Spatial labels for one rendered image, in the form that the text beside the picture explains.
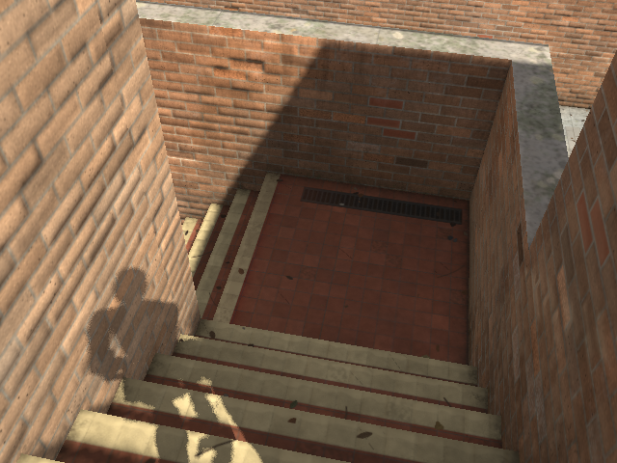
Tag stairs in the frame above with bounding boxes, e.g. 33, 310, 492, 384
182, 188, 260, 320
16, 319, 519, 463

